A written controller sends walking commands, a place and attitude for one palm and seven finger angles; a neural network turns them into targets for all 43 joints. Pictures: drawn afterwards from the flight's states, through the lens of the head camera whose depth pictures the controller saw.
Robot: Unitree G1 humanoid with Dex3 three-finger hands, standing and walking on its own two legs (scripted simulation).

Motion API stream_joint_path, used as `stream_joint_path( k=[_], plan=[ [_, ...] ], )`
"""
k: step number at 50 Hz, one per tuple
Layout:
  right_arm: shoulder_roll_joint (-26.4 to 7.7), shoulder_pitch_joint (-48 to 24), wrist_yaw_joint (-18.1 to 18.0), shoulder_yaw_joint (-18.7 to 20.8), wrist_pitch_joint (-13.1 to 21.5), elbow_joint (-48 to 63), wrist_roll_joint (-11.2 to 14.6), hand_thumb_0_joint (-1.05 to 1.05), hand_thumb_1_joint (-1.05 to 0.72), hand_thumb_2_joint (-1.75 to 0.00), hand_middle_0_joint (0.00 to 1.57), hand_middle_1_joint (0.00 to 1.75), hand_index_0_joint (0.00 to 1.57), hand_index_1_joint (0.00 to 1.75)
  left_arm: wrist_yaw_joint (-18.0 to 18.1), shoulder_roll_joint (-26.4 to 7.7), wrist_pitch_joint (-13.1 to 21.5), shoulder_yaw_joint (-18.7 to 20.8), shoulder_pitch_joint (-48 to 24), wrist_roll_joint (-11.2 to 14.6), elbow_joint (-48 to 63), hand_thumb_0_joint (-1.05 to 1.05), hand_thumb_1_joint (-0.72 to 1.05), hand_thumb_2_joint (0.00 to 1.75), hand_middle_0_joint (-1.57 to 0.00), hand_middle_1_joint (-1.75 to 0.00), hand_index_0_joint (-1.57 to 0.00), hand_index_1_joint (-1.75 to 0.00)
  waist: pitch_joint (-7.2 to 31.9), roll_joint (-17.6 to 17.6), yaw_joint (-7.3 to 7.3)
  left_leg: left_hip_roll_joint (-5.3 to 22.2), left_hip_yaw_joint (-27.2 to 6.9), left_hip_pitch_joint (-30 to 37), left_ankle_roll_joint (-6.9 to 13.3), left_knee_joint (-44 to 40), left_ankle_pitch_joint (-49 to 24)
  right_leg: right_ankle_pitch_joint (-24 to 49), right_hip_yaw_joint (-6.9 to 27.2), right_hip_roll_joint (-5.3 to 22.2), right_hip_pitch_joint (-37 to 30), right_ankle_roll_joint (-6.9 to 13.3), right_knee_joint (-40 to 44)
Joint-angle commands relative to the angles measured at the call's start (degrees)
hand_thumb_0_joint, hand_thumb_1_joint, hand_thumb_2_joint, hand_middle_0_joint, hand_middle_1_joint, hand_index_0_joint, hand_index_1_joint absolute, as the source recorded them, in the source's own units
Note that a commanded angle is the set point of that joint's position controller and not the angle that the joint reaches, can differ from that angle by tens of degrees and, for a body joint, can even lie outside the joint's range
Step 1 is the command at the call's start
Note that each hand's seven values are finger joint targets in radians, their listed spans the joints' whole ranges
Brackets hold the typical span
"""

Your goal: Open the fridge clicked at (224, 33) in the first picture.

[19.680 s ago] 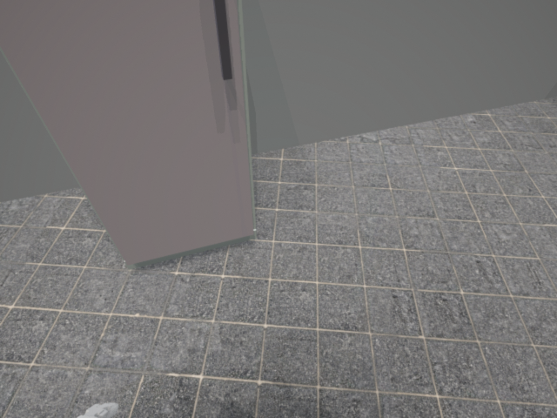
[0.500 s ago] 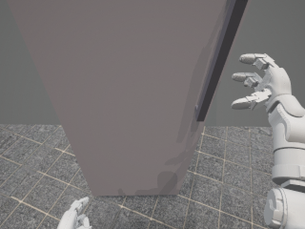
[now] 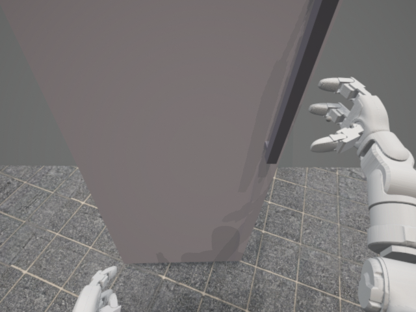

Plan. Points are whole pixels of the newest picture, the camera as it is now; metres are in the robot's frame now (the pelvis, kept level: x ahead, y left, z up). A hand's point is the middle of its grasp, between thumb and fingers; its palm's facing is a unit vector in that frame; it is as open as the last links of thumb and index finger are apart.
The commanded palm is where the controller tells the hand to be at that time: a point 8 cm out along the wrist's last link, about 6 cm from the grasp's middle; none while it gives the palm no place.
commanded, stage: move the hooked fingers beside the handle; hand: right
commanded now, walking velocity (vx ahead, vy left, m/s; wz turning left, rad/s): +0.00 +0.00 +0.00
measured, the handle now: (289, 91) +0.47 -0.11 +0.23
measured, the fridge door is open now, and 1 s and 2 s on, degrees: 0 0 0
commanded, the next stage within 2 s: feel for the door with the fingertips in 0.10 s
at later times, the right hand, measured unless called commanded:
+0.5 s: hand (311, 117) +0.41 -0.14 +0.21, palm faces -0.10 +1.00 -0.01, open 14.0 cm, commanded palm +0.39 -0.19 +0.21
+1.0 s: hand (309, 112) +0.41 -0.14 +0.22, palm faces -0.09 +1.00 -0.02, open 14.0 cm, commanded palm +0.39 -0.19 +0.21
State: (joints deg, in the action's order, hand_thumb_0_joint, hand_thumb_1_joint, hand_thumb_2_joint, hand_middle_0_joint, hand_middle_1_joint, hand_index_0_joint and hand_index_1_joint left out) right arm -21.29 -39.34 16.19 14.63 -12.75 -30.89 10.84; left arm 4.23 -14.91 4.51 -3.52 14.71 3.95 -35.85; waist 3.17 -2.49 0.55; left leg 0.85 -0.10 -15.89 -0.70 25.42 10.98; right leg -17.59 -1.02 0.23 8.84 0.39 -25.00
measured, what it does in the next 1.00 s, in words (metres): stands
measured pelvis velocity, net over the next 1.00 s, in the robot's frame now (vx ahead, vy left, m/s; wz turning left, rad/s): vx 0.00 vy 0.00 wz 0.00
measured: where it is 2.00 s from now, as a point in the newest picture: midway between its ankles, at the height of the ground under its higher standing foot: outside the picture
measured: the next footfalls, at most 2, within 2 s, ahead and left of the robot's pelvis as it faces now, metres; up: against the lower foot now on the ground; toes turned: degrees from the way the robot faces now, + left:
none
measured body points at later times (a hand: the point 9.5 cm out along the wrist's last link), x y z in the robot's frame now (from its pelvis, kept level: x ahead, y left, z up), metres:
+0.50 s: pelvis +0.00 +0.00 +0.00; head -0.01 +0.01 +0.45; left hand +0.16 +0.23 -0.09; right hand +0.41 -0.20 +0.22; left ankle +0.02 +0.13 -0.74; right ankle -0.05 -0.11 -0.74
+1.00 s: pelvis +0.00 +0.00 +0.00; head -0.02 +0.02 +0.45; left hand +0.14 +0.24 -0.10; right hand +0.41 -0.19 +0.23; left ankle +0.02 +0.13 -0.74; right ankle -0.05 -0.11 -0.74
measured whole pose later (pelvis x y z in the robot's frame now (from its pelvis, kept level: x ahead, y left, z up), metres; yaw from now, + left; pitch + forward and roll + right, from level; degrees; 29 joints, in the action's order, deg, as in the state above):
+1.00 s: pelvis +0.00 +0.00 +0.00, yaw +0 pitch +0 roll +0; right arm -16.1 -41.6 10.7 10.8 -14.3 -28.8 10.0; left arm 4.6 -14.2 2.7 -3.4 13.9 3.3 -37.4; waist 2.7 -2.0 0.2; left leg 0.8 0.3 -14.3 -0.5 24.5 10.4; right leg -16.9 -0.7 0.3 7.4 0.2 -24.1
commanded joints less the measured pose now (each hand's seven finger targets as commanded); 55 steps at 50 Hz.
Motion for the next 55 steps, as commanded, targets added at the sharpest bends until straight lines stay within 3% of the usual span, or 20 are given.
stream_joint_path(
  k=[1,4,6,9,12,13,16,19,23,24,29,32,35,36,41,42,44,49,51,55],
  plan=[
    [-13.32,-28.69,0.74,3.68,5.76,19.2,1.98,0.0,0.5,-0.3,0.3,1.2,0.3,1.2,0.35,-6.48,3.39,2.4,-5.86,0.23,8.96,0.0,0.9,0.9,-0.2,-0.3,-0.2,-0.3,19.24,1.28,-0.9,-0.63,1.6,12.75,2.64,-0.33,-19.57,21.73,-0.51,0.04,-2.87,1.12,1.9],
    [-8.85,-29.53,-0.16,0.18,4.3,16.54,1.62,0.0,0.5,-0.3,0.3,1.2,0.3,1.2,0.46,-6.15,3.51,2.1,-6.04,0.44,7.77,0.0,0.9,0.9,-0.2,-0.3,-0.2,-0.3,13.88,-0.33,0.39,-0.7,2.15,9.12,2.54,-1.15,-15.88,18.48,-0.43,0.17,-1.72,0.97,2.64],
    [-11.21,-27.55,-1.08,2.17,3.08,15.17,1.01,0.0,0.5,-0.3,0.3,1.2,0.3,1.2,0.52,-6.6,3.26,2.44,-5.63,0.19,7.33,0.0,0.9,0.9,-0.2,-0.3,-0.2,-0.3,13.59,1.24,-0.29,-0.73,2.21,9.43,2.54,-1.56,-15.29,18.29,-0.23,0.12,-1.25,1.08,2.79],
    [-8.48,-28.16,-1.44,-0.09,1.34,13.69,0.54,0.0,0.5,-0.3,0.3,1.2,0.3,1.2,0.52,-6.29,2.62,2.06,-5.97,0.33,7.35,0.0,0.9,0.9,-0.2,-0.3,-0.2,-0.3,12.69,0.08,0.18,-0.53,2.42,8.87,2.7,-1.06,-15.15,18.19,-0.05,-0.06,-0.22,0.82,2.89],
    [-7.85,-26.9,-1.72,0.19,1.71,16.23,1.09,0.0,0.5,-0.3,0.3,1.2,0.3,1.2,0.24,-6.13,2.66,2.33,-6.23,0.23,8.0,0.0,0.9,0.9,-0.2,-0.3,-0.2,-0.3,16.1,1.33,-0.46,-0.61,2.45,10.48,2.77,-0.46,-17.78,21.3,0.13,0.05,-2.05,0.74,2.33],
    [-5.94,-28.06,-1.59,-1.29,1.98,17.33,1.36,0.0,0.5,-0.3,0.3,1.2,0.3,1.2,0.18,-5.96,2.75,2.27,-6.47,0.09,8.14,0.0,0.9,0.9,-0.2,-0.3,-0.2,-0.3,17.35,1.83,-0.13,-0.66,2.49,10.88,2.71,-0.16,-18.81,22.15,0.08,0.01,-2.69,0.73,2.16],
    [-8.35,-25.39,-2.19,1.75,2.74,17.94,1.9,0.0,0.5,-0.3,0.3,1.2,0.3,1.2,0.08,-6.04,2.68,2.48,-6.66,-0.14,8.21,0.0,0.9,0.9,-0.2,-0.3,-0.2,-0.3,18.36,4.41,-1.38,-0.85,2.37,12.25,2.61,-0.22,-19.36,22.51,-0.07,0.13,-2.74,0.78,2.1],
    [-6.24,-27.75,-3.23,-0.04,2.23,17.37,1.24,0.0,0.5,-0.3,0.3,1.2,0.3,1.2,0.13,-5.6,2.25,2.02,-7.23,-0.07,7.8,0.0,0.9,0.9,-0.2,-0.3,-0.2,-0.3,14.6,2.92,-0.53,-0.62,2.29,10.44,2.53,-0.49,-17.33,19.74,-0.26,0.0,-0.98,0.9,2.59],
    [-7.01,-27.68,-5.27,0.54,0.81,16.17,0.05,0.0,0.5,-0.3,0.3,1.2,0.3,1.2,0.29,-5.48,1.44,1.96,-7.52,-0.16,7.77,0.0,0.9,0.9,-0.2,-0.3,-0.2,-0.3,13.31,3.14,-0.81,-0.46,2.15,10.26,2.41,-1.07,-15.12,17.62,-0.33,-0.13,0.13,1.15,3.01],
    [-6.17,-29.22,-5.4,-0.68,0.71,16.81,-0.27,0.0,0.5,-0.3,0.3,1.2,0.3,1.2,0.36,-5.43,1.27,1.96,-7.52,-0.12,7.61,0.0,0.9,0.9,-0.2,-0.3,-0.2,-0.3,13.62,1.94,-0.17,-0.47,2.08,9.82,2.46,-1.13,-14.82,17.63,-0.35,-0.05,-0.41,1.08,2.96],
    [-1.74,-30.38,-5.73,-3.71,1.94,21.83,0.15,0.0,0.5,-0.3,0.3,1.2,0.3,1.2,0.13,-4.71,1.92,2.12,-7.88,-0.38,8.27,0.0,0.9,0.9,-0.2,-0.3,-0.2,-0.3,19.24,-0.8,-0.5,-0.69,2.24,11.87,2.82,0.02,-19.86,23.57,-0.21,-0.1,-4.54,0.42,2.05],
    [-3.87,-27.91,-6.06,-1.13,1.78,18.7,0.69,0.0,0.5,-0.3,0.3,1.2,0.3,1.2,0.27,-5.1,1.59,2.2,-7.42,-0.45,7.46,0.0,0.9,0.9,-0.2,-0.3,-0.2,-0.3,17.39,4.23,-0.8,-0.91,2.52,12.3,2.48,-0.48,-19.85,22.81,-0.29,0.07,-3.04,0.63,2.49],
    [-5.07,-28.28,-6.81,0.21,0.25,14.38,0.16,0.0,0.5,-0.3,0.3,1.2,0.3,1.2,0.44,-5.28,0.94,2.04,-7.19,-0.56,6.66,0.0,0.9,0.9,-0.2,-0.3,-0.2,-0.3,13.99,5.56,-0.8,-0.73,2.34,11.28,2.26,-1.25,-16.86,18.57,-0.46,-0.16,-0.19,0.99,3.35],
    [-7.81,-26.69,-7.41,2.24,0.12,13.92,-0.33,0.0,0.5,-0.3,0.3,1.2,0.3,1.2,0.54,-5.6,0.56,2.25,-7.28,-0.63,6.92,0.0,0.9,0.9,-0.2,-0.3,-0.2,-0.3,13.99,4.94,-1.46,-0.69,2.14,11.77,2.23,-1.74,-16.05,18.26,-0.61,-0.28,-0.3,1.06,3.72],
    [-5.02,-28.01,-7.11,-0.48,1.13,16.21,-0.78,0.0,0.5,-0.3,0.3,1.2,0.3,1.2,0.42,-5.09,0.32,2.35,-7.42,-0.55,8.03,0.0,0.9,0.9,-0.2,-0.3,-0.2,-0.3,16.27,3.44,-1.09,-0.55,1.81,13.18,2.43,-1.41,-19.09,20.89,-1.2,-0.14,-1.79,1.15,3.34],
    [-6.21,-28.87,-6.83,0.25,1.66,16.91,-0.57,0.0,0.5,-0.3,0.3,1.2,0.3,1.2,0.44,-5.2,0.42,2.26,-7.22,-0.48,7.99,0.0,0.9,0.9,-0.2,-0.3,-0.2,-0.3,16.62,3.71,-0.95,-0.54,1.77,13.57,2.44,-1.43,-19.33,20.78,-1.13,-0.11,-1.6,1.17,3.37],
    [-3.86,-30.95,-5.76,-1.89,2.44,17.92,-0.17,0.0,0.5,-0.3,0.3,1.2,0.3,1.2,0.5,-5.06,0.85,2.26,-7.27,-0.44,7.94,0.0,0.9,0.9,-0.2,-0.3,-0.2,-0.3,16.97,2.79,-0.31,-0.66,1.77,13.01,2.53,-1.29,-19.82,20.96,-1.16,-0.17,-2.51,1.17,3.16],
    [-5.27,-32.97,-5.16,-1.24,1.99,11.98,0.07,0.0,0.5,-0.3,0.3,1.2,0.3,1.2,1.02,-5.62,1.38,2.18,-6.43,-0.36,6.45,0.0,0.9,0.9,-0.2,-0.3,-0.2,-0.3,13.23,3.75,0.46,-0.83,1.91,9.8,2.41,-2.55,-14.04,15.86,-0.43,-0.33,-0.59,1.33,3.75],
    [-6.93,-34.22,-5.75,-0.61,2.05,10.47,-0.55,0.0,0.5,-0.3,0.3,1.2,0.3,1.2,1.13,-5.89,1.24,2.34,-6.24,-0.34,6.12,0.0,0.9,0.9,-0.2,-0.3,-0.2,-0.3,12.42,1.53,0.65,-0.63,1.68,8.72,2.35,-3.25,-11.2,14.01,-0.49,-0.34,-0.4,1.28,3.93],
    [-4.23,-38.97,-6.39,-3.0,3.65,8.9,-0.75,0.0,0.5,-0.3,0.3,1.2,0.3,1.2,0.96,-5.44,2.11,2.17,-5.36,-0.5,5.56,0.0,0.9,0.9,-0.2,-0.3,-0.2,-0.3,14.37,0.33,1.43,-0.68,1.73,8.19,2.6,-2.58,-11.78,14.72,-0.05,-0.37,-0.91,1.15,3.5]
  ],
)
